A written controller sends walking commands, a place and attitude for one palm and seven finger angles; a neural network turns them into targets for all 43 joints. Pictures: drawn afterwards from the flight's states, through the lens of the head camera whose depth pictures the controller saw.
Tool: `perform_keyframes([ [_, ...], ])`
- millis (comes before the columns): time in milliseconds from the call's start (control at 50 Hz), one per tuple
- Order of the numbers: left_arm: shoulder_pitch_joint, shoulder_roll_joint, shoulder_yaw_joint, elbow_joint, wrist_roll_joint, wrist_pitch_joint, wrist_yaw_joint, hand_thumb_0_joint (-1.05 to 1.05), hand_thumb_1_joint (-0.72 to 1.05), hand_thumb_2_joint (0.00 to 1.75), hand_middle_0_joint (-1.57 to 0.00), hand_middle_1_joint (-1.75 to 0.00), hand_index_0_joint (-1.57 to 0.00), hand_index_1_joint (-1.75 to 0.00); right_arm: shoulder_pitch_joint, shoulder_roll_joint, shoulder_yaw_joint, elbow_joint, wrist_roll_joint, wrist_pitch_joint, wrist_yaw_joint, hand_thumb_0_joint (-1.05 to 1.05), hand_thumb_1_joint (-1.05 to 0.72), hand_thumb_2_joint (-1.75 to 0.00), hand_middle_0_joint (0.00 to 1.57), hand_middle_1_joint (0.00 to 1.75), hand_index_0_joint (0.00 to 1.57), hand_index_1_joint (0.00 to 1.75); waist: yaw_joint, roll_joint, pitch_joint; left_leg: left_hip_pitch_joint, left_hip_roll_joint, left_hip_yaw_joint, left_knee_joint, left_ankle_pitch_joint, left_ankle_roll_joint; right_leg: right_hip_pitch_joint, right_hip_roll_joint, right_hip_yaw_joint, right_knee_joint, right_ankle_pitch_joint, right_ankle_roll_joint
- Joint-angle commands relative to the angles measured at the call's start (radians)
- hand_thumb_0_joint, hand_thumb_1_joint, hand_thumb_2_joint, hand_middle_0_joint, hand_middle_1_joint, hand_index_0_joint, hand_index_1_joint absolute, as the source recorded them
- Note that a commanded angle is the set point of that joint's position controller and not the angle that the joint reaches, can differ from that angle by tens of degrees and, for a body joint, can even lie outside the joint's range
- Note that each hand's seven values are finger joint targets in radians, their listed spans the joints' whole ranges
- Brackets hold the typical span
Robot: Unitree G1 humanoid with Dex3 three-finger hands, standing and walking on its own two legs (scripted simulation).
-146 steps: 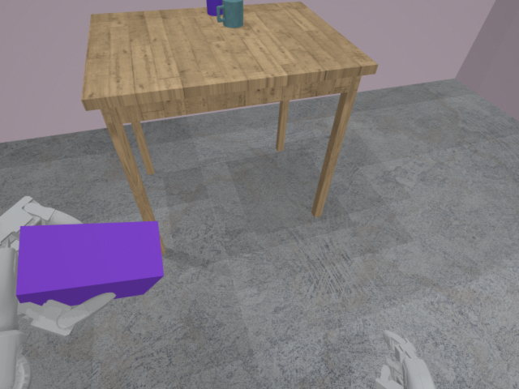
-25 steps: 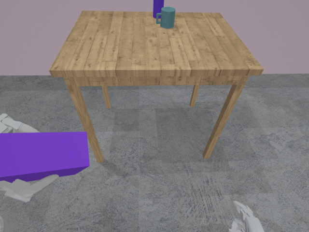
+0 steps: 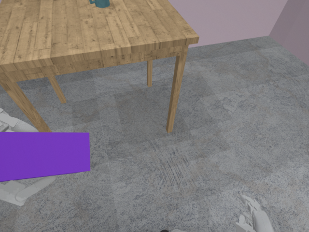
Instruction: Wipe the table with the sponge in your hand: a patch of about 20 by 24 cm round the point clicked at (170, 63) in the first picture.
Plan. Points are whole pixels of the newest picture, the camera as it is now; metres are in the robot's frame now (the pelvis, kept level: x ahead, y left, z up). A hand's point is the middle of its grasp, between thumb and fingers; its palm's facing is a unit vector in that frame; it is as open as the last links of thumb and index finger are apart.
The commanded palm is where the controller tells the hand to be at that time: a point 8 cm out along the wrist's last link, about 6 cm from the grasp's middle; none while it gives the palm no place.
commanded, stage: take the last steps up to it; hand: left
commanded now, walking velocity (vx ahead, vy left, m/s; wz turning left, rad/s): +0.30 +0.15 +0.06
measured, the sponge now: (55, 156) +0.23 +0.19 +0.16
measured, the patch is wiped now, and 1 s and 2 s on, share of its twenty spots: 0.00 0.00 0.00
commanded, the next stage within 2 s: come to a stop and stand still in 1.86 s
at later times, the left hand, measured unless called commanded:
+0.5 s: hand (45, 154) +0.22 +0.21 +0.17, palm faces +0.33 -0.79 -0.52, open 10.6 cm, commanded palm +0.16 +0.26 +0.19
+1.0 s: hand (31, 98) +0.33 +0.27 +0.19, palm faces +0.36 -0.81 -0.47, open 10.6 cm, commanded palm +0.28 +0.32 +0.19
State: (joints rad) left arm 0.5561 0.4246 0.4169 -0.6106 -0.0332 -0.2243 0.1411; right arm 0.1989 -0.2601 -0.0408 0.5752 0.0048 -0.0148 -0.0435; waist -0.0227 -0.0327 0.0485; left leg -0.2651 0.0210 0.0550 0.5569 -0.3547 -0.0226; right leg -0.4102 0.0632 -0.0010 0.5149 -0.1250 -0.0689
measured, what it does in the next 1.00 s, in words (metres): walks ahead: right foot, then left foot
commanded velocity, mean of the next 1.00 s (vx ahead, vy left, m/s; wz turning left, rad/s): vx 0.30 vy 0.15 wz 0.02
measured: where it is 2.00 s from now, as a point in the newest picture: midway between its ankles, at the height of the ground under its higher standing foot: (130, 211)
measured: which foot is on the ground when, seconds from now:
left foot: down 0.00-0.26, up 0.28-0.70, down 0.72-1.00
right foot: down 0.00-0.04, up 0.06-0.22, down 0.24-0.72, up 0.74-1.00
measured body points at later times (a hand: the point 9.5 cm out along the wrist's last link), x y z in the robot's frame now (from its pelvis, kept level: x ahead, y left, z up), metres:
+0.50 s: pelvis +0.01 -0.03 +0.02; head +0.04 -0.05 +0.47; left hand +0.20 +0.25 +0.20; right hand +0.15 -0.27 -0.10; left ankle +0.04 +0.13 -0.66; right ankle -0.01 -0.11 -0.73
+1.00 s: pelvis +0.12 +0.04 +0.01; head +0.14 +0.03 +0.46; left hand +0.31 +0.31 +0.22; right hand +0.28 -0.16 -0.09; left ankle +0.08 +0.14 -0.73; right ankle +0.14 -0.07 -0.70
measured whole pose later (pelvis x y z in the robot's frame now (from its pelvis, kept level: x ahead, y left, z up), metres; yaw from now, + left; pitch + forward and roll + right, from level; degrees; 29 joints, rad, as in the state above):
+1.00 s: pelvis +0.12 +0.04 +0.01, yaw -1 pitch +1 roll +0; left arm 0.51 0.38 0.37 -0.56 -0.02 -0.24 0.14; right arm 0.21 -0.12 0.02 0.62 0.00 -0.13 -0.03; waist 0.00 0.02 0.03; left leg -0.19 0.05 0.18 0.48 -0.31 0.03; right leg -0.44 -0.08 -0.16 0.78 -0.38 0.03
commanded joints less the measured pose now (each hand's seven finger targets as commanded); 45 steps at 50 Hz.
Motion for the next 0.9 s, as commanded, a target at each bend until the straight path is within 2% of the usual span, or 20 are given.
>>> perform_keyframes([
  [0,-0.093,0.099,0.058,-0.156,0.016,-0.056,0.037,0.00,0.10,1.30,-1.20,-1.60,-1.20,-1.60,-0.058,-0.100,-0.015,-0.158,0.001,-0.070,-0.026,0.00,-0.90,-0.90,0.20,0.30,0.20,0.30,0.029,0.263,-0.148,0.110,0.276,-0.306,-0.330,-0.184,0.157,-0.012,-0.036,0.061,0.106,-0.353,0.064],
  [20,-0.096,0.107,0.058,-0.112,0.029,-0.050,0.039,0.00,0.10,1.30,-1.20,-1.60,-1.20,-1.60,-0.068,-0.078,-0.003,-0.144,-0.001,-0.078,-0.028,0.00,-0.90,-0.90,0.20,0.30,0.20,0.30,0.018,0.334,-0.101,-0.056,0.341,-0.377,-0.413,-0.364,0.209,0.009,-0.019,-0.014,0.327,-0.358,0.071],
  [60,-0.170,0.105,0.037,-0.091,0.051,-0.048,0.037,0.00,0.10,1.30,-1.20,-1.60,-1.20,-1.60,-0.075,-0.057,-0.003,-0.133,-0.012,-0.100,-0.030,0.00,-0.90,-0.90,0.20,0.30,0.20,0.30,0.011,0.300,0.009,-0.227,0.304,-0.329,-0.410,-0.368,0.228,0.028,-0.047,-0.025,0.479,-0.309,0.078],
  [100,-0.154,0.055,-0.012,-0.030,0.050,-0.043,0.027,0.00,0.10,1.30,-1.20,-1.60,-1.20,-1.60,-0.051,-0.081,-0.014,-0.104,-0.004,-0.111,-0.022,0.00,-0.90,-0.90,0.20,0.30,0.20,0.30,0.022,0.279,0.005,-0.141,0.232,-0.180,-0.328,-0.245,0.183,0.030,-0.052,-0.087,0.337,-0.317,0.085],
  [180,-0.246,0.065,-0.031,-0.037,0.049,-0.038,0.025,0.00,0.10,1.30,-1.20,-1.60,-1.20,-1.60,-0.065,-0.077,0.000,-0.088,-0.010,-0.118,-0.033,0.00,-0.90,-0.90,0.20,0.30,0.20,0.30,0.022,0.250,-0.007,-0.156,0.185,-0.127,-0.200,-0.191,0.131,0.228,-0.061,-0.155,-0.020,-0.303,0.088],
  [200,-0.260,0.073,-0.023,-0.016,0.051,-0.040,0.026,0.00,0.10,1.30,-1.20,-1.60,-1.20,-1.60,-0.057,-0.072,0.000,-0.080,-0.012,-0.118,-0.032,0.00,-0.90,-0.90,0.20,0.30,0.20,0.30,0.022,0.183,-0.026,-0.194,0.153,-0.089,-0.102,-0.172,0.109,0.303,-0.097,-0.104,-0.105,-0.281,0.069],
  [220,-0.277,0.101,-0.005,-0.003,0.055,-0.041,0.026,0.00,0.10,1.30,-1.20,-1.60,-1.20,-1.60,-0.052,-0.056,-0.003,-0.077,-0.011,-0.114,-0.028,0.00,-0.90,-0.90,0.20,0.30,0.20,0.30,0.023,-0.005,-0.042,-0.292,0.090,-0.019,0.117,-0.148,0.076,0.366,-0.240,0.123,-0.201,-0.341,0.003],
  [240,-0.299,0.143,0.018,0.012,0.045,-0.039,0.028,0.00,0.10,1.30,-1.20,-1.60,-1.20,-1.60,-0.079,-0.048,-0.007,-0.088,-0.008,-0.113,-0.027,0.00,-0.90,-0.90,0.20,0.30,0.20,0.30,0.032,-0.266,-0.030,-0.447,-0.005,0.029,0.414,-0.192,0.029,0.387,-0.462,0.500,-0.315,-0.350,-0.098],
  [260,-0.328,0.162,0.038,0.010,0.034,-0.049,0.031,0.00,0.10,1.30,-1.20,-1.60,-1.20,-1.60,-0.105,-0.081,-0.012,-0.077,-0.020,-0.115,-0.022,0.00,-0.90,-0.90,0.20,0.30,0.20,0.30,0.033,-0.176,-0.023,-0.487,0.017,-0.066,0.585,-0.143,0.013,0.369,-0.540,0.531,-0.338,-0.257,-0.134],
  [280,-0.331,0.137,0.027,0.020,0.034,-0.055,0.022,0.00,0.10,1.30,-1.20,-1.60,-1.20,-1.60,-0.073,-0.072,-0.023,-0.062,-0.011,-0.114,-0.016,0.00,-0.90,-0.90,0.20,0.30,0.20,0.30,0.016,-0.145,-0.054,-0.440,0.046,-0.120,0.631,-0.063,0.010,0.315,-0.505,0.489,-0.338,-0.338,-0.113],
  [320,-0.200,0.137,0.048,0.015,0.021,-0.071,0.010,0.00,0.10,1.30,-1.20,-1.60,-1.20,-1.60,-0.086,-0.057,-0.009,-0.062,-0.012,-0.094,-0.014,0.00,-0.90,-0.90,0.20,0.30,0.20,0.30,0.020,-0.049,-0.024,-0.427,0.067,-0.100,0.644,0.041,-0.004,0.276,-0.432,0.328,-0.298,-0.136,-0.098],
  [400,-0.115,0.135,0.086,-0.011,0.015,-0.100,0.011,0.00,0.10,1.30,-1.20,-1.60,-1.20,-1.60,-0.090,-0.038,-0.002,-0.066,-0.012,-0.073,-0.005,0.00,-0.90,-0.90,0.20,0.30,0.20,0.30,0.014,-0.059,-0.101,-0.393,0.075,-0.031,0.473,0.105,-0.009,0.359,-0.370,0.094,-0.243,0.150,-0.067],
  [600,-0.117,0.113,0.067,-0.092,0.015,-0.075,0.047,0.00,0.10,1.30,-1.20,-1.60,-1.20,-1.60,-0.056,-0.039,-0.029,-0.116,-0.008,-0.111,-0.011,0.00,-0.90,-0.90,0.20,0.30,0.20,0.30,0.041,-0.164,-0.147,-0.110,0.027,0.108,0.006,0.092,0.028,0.351,-0.369,0.087,-0.172,0.062,-0.063],
  [640,-0.146,0.113,0.067,-0.112,0.016,-0.076,0.052,0.00,0.10,1.30,-1.20,-1.60,-1.20,-1.60,-0.043,-0.049,-0.038,-0.114,-0.009,-0.113,-0.020,0.00,-0.90,-0.90,0.20,0.30,0.20,0.30,0.026,-0.100,-0.166,0.031,0.012,0.138,-0.113,0.151,0.032,0.316,-0.323,0.041,-0.070,0.063,-0.028],
  [660,-0.146,0.100,0.048,-0.114,0.016,-0.078,0.049,0.00,0.10,1.30,-1.20,-1.60,-1.20,-1.60,-0.031,-0.063,-0.046,-0.115,-0.005,-0.115,-0.028,0.00,-0.90,-0.90,0.20,0.30,0.20,0.30,0.009,0.010,-0.173,0.160,0.029,0.105,-0.162,0.172,0.049,0.234,-0.282,0.004,0.066,0.081,0.004],
  [680,-0.152,0.095,0.050,-0.143,0.014,-0.085,0.051,0.00,0.10,1.30,-1.20,-1.60,-1.20,-1.60,-0.029,-0.081,-0.049,-0.119,-0.005,-0.114,-0.030,0.00,-0.90,-0.90,0.20,0.30,0.20,0.30,-0.002,0.186,-0.215,0.292,0.149,-0.062,-0.193,0.215,0.108,0.099,-0.193,-0.070,0.275,-0.017,0.050],
  [700,-0.152,0.095,0.046,-0.153,0.016,-0.092,0.051,0.00,0.10,1.30,-1.20,-1.60,-1.20,-1.60,-0.033,-0.081,-0.049,-0.126,0.000,-0.113,-0.025,0.00,-0.90,-0.90,0.20,0.30,0.20,0.30,0.011,0.341,-0.219,0.409,0.341,-0.310,-0.196,0.444,0.214,-0.121,-0.115,-0.119,0.474,-0.433,0.088],
  [740,-0.187,0.170,0.084,-0.126,0.028,-0.096,0.048,0.00,0.10,1.30,-1.20,-1.60,-1.20,-1.60,-0.049,-0.059,-0.026,-0.101,-0.012,-0.127,-0.021,0.00,-0.90,-0.90,0.20,0.30,0.20,0.30,0.008,0.304,-0.165,0.287,0.388,-0.378,-0.253,0.394,0.281,-0.221,-0.144,-0.047,0.699,-0.489,0.080],
  [820,-0.124,0.098,0.043,-0.194,0.017,-0.083,0.030,0.00,0.10,1.30,-1.20,-1.60,-1.20,-1.60,-0.049,-0.052,-0.028,-0.080,0.008,-0.148,-0.007,0.00,-0.90,-0.90,0.20,0.30,0.20,0.30,0.028,0.257,-0.110,0.171,0.281,-0.141,-0.256,0.303,0.230,-0.191,-0.177,-0.085,0.557,-0.334,0.097],
  [880,-0.087,0.099,0.054,-0.189,0.012,-0.078,0.025,0.00,0.10,1.30,-1.20,-1.60,-1.20,-1.60,-0.059,-0.045,-0.015,-0.086,0.001,-0.159,-0.004,0.00,-0.90,-0.90,0.20,0.30,0.20,0.30,0.028,0.269,-0.116,0.102,0.247,-0.062,-0.271,0.326,0.194,-0.063,-0.155,-0.144,0.381,-0.257,0.103],
])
